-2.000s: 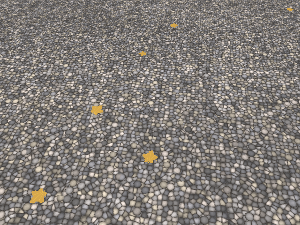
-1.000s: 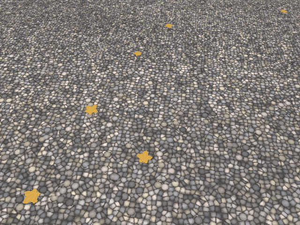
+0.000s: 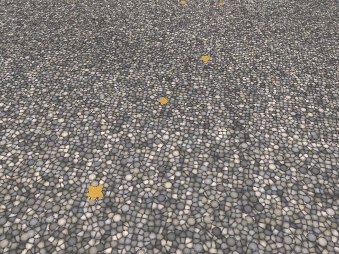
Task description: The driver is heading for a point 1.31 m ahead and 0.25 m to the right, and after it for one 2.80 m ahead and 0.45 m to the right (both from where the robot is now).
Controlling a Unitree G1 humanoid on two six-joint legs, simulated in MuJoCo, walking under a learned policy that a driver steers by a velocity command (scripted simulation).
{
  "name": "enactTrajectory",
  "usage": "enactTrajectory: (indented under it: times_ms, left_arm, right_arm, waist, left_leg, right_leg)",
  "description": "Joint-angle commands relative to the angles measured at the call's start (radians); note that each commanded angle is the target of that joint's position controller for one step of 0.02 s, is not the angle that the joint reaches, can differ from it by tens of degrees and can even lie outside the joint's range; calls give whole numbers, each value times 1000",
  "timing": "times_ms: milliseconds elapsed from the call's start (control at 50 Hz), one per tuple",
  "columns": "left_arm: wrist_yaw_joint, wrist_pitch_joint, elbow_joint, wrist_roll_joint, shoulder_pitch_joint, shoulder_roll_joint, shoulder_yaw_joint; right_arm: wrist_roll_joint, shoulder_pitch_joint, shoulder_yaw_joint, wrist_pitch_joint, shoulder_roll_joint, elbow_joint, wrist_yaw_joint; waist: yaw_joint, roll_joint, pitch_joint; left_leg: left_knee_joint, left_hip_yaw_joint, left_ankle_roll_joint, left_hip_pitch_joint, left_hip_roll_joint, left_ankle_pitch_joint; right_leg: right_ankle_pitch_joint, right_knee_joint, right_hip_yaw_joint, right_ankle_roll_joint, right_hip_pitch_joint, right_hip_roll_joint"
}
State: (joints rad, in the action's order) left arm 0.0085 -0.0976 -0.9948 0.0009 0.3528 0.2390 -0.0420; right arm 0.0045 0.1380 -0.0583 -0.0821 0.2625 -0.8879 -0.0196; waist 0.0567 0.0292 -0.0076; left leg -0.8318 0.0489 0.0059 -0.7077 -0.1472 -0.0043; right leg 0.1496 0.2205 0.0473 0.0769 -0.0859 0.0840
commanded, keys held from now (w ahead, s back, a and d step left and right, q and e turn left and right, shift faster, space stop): w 0.30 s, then w+e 0.68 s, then w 0.02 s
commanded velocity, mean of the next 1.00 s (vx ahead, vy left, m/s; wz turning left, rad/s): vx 0.50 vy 0.00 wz -0.28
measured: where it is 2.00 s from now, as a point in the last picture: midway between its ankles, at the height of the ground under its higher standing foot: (227, 144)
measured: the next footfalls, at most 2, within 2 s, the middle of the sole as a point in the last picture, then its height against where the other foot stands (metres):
left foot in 0.22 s outside the picture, level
right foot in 0.78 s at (207, 239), level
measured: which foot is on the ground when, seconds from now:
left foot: up 0.00-0.20, down 0.22-0.80, up 0.82-1.00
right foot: down 0.00-0.24, up 0.26-0.76, down 0.78-1.00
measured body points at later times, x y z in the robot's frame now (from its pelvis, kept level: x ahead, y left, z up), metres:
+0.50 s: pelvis +0.28 +0.08 +0.00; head +0.30 +0.09 +0.45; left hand +0.41 +0.34 -0.13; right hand +0.30 -0.18 -0.13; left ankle +0.26 +0.16 -0.75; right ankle +0.38 -0.10 -0.67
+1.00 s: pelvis +0.57 -0.02 -0.01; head +0.59 -0.03 +0.44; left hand +0.62 +0.22 -0.15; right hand +0.63 -0.28 -0.13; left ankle +0.68 +0.14 -0.67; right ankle +0.55 -0.08 -0.75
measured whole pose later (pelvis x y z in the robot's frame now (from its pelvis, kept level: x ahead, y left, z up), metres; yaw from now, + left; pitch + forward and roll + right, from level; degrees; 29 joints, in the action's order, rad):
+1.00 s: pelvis +0.57 -0.02 -0.01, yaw -20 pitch +1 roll -1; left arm 0.05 -0.11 -0.98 -0.06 0.43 0.20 -0.04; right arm -0.09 0.18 0.00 -0.09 0.23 -0.85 0.02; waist 0.06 0.03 0.01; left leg -1.07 0.09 0.03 -0.62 -0.11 -0.27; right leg 0.20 0.41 -0.05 0.12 -0.22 0.15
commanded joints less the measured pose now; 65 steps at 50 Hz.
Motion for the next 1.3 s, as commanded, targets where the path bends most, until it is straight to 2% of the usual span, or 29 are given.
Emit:
enactTrajectory:
  times_ms: [20, 140, 180, 220, 240, 260, 280, 320, 360, 420, 560, 660, 740, 760, 780, 800, 820, 840, 860, 900, 940, 1040, 1100, 1160, 1220, 1240, 1260, 1280, 1300]
  left_arm:
    - [-17, -8, 53, 11, -13, 166, -31]
    - [-19, 22, 16, 20, 62, 179, -42]
    - [-20, 32, 22, 20, 35, 194, -48]
    - [-19, 38, 44, 7, 13, 149, -29]
    - [-13, 22, 71, -3, 94, 54, 0]
    - [-10, -5, 61, 9, 102, 42, 8]
    - [-4, -23, 77, 37, 30, 142, -17]
    - [-8, -29, 96, 38, -73, 145, -22]
    - [-13, 4, 83, 31, -51, 115, -30]
    - [-16, 34, 86, 32, -54, 78, -30]
    - [9, 28, 164, 16, -257, 49, -25]
    - [41, 29, 245, 19, -381, 39, -16]
    - [60, 35, 263, 24, -264, 105, -51]
    - [43, 16, 188, -77, -70, 116, -43]
    - [24, 11, 151, -87, 86, 165, -77]
    - [7, 5, 108, -67, 261, 243, -88]
    - [13, 4, 57, -79, 387, 212, -70]
    - [8, -17, 44, -75, 325, 215, -87]
    - [11, -27, 54, -50, 189, 176, -75]
    - [27, -32, 72, -49, 20, 48, -21]
    - [36, -37, 114, -53, -82, 11, 2]
    - [71, -56, 100, -68, 22, 111, -23]
    - [93, -44, 51, -65, 176, 124, -39]
    - [85, -30, 38, -65, 187, 114, -42]
    - [68, -20, 37, -75, 123, 129, -48]
    - [69, -20, 37, -83, 112, 130, -49]
    - [74, -23, 55, -89, 106, 95, -37]
    - [76, -37, 55, -111, 290, -12, -6]
    - [83, -33, 63, -82, 189, 36, -21]
  right_arm:
    - [5, -75, -4, -13, 36, 60, 10]
    - [19, -183, 3, -28, 54, 115, 45]
    - [20, -113, -10, -36, 87, 106, 50]
    - [12, 188, -57, -39, 184, 23, 39]
    - [-9, 330, -83, -32, 291, -5, 34]
    - [-2, 357, -69, -29, 246, -15, 39]
    - [5, 286, -45, -31, 177, -3, 41]
    - [-5, 129, -25, -29, 110, 33, 41]
    - [-16, 77, -12, -36, 66, 32, 45]
    - [-22, 115, -23, -47, 92, 1, 36]
    - [-16, 154, -26, -41, 116, -21, 2]
    - [-1, 232, -36, -6, 134, -52, -7]
    - [3, 180, -51, 26, 185, -23, -21]
    - [-193, 292, -6, -24, 105, -73, 47]
    - [-177, 292, -17, -40, 121, -82, 77]
    - [-167, 393, 33, -63, 21, -39, 108]
    - [-93, 250, 31, -68, 45, -25, 133]
    - [-63, 58, 36, -68, 38, 32, 122]
    - [-71, 22, 28, -66, 85, 45, 90]
    - [-121, 89, 27, -47, 83, 56, 41]
    - [-108, 108, 43, -19, 31, 65, 29]
    - [-76, -22, 76, 15, -10, 108, 41]
    - [-73, -123, 74, 26, 19, 125, 58]
    - [-72, -205, 66, 13, 48, 140, 46]
    - [-47, -185, 52, -1, 79, 130, 39]
    - [-28, -104, 35, -11, 118, 102, 36]
    - [-22, 78, 21, -24, 157, 48, 37]
    - [-31, 302, 15, -24, 191, 7, 44]
    - [-61, 432, 24, -18, 139, -53, 47]
  waist:
    - [-9, -65, 76]
    - [15, -81, 93]
    - [-36, -108, 54]
    - [-172, -68, -150]
    - [-163, 142, -301]
    - [-165, 254, -372]
    - [-160, 170, -250]
    - [-109, 40, -85]
    - [-59, 64, -29]
    - [-45, 42, 12]
    - [-94, 21, 75]
    - [-129, 5, 113]
    - [-27, 73, -1]
    - [22, 19, -85]
    - [76, -8, -179]
    - [67, -234, -387]
    - [169, -110, -364]
    - [191, -63, -111]
    - [134, -47, -7]
    - [-14, -55, -11]
    - [-83, -61, 7]
    - [-25, -62, 43]
    - [33, -83, 54]
    - [37, -94, 62]
    - [-20, -95, 26]
    - [-58, -85, -30]
    - [-119, -11, -178]
    - [-121, 212, -429]
    - [-203, 160, -359]
  left_leg:
    - [159, -30, -15, 50, 22, 122]
    - [315, -36, 18, 61, 56, -8]
    - [345, -65, 48, 181, 89, -79]
    - [339, -41, 119, 620, 75, -72]
    - [366, 365, 253, 1011, -179, -168]
    - [523, 692, 323, 1109, -265, -269]
    - [532, 580, 274, 1019, -233, -306]
    - [581, 316, 217, 747, -158, -179]
    - [652, 178, 189, 598, -105, -105]
    - [700, 57, 198, 551, -93, 17]
    - [744, -146, 151, 597, -67, 77]
    - [659, -197, 140, 811, -133, 213]
    - [369, -255, 99, 846, -134, 789]
    - [314, -272, 125, 800, -130, 744]
    - [93, -290, 115, 639, -72, 535]
    - [-223, -244, 12, 167, 84, -130]
    - [-444, -60, 4, -62, 201, -568]
    - [-538, 62, 39, -242, 152, -517]
    - [-525, 84, 43, -223, 89, -440]
    - [-414, 80, 58, -2, 34, -348]
    - [-349, 60, 41, 121, 26, -334]
    - [55, -80, -28, 249, 57, -18]
    - [195, -83, -27, 194, 79, 46]
    - [288, -48, 11, 87, 80, 7]
    - [363, -97, 81, 261, 125, 40]
    - [340, -112, 115, 443, 144, 79]
    - [282, -46, 195, 751, 86, 170]
    - [343, 352, 449, 1236, -169, 245]
    - [520, 630, 447, 1263, -262, -87]
  right_leg:
    - [-34, -142, -147, 138, -86, -269]
    - [-89, -36, -152, 117, 102, -338]
    - [-257, 50, -152, 96, 126, -345]
    - [-428, 434, -64, 40, -6, -245]
    - [-99, 831, 9, -34, -389, -103]
    - [412, 1025, -108, -46, -590, -22]
    - [376, 1111, -167, -25, -689, -91]
    - [205, 1028, -123, -12, -655, -189]
    - [118, 941, -133, -18, -551, -230]
    - [35, 884, -155, -36, -572, -221]
    - [-279, 512, -91, -45, -595, -182]
    - [-174, 404, -34, -11, -678, -166]
    - [19, 411, 79, 59, -426, -53]
    - [-161, 346, -29, 81, -189, -45]
    - [-147, 387, -52, 131, 99, -25]
    - [-184, 376, -472, 374, 652, -237]
    - [-64, 164, -812, 396, 721, -360]
    - [78, 117, -707, 288, 569, -329]
    - [79, 101, -624, 260, 352, -311]
    - [-29, 54, -491, 254, 36, -268]
    - [-19, -13, -439, 250, -196, -235]
    - [-198, -10, -254, 200, -374, -140]
    - [-252, 47, -321, 214, -206, -207]
    - [-287, 81, -401, 203, 18, -290]
    - [-501, 145, -363, 136, 61, -273]
    - [-611, 220, -317, 89, 12, -222]
    - [-537, 427, -247, 24, -105, -127]
    - [19, 731, -208, -58, -415, 38]
    - [442, 994, -208, -64, -654, 66]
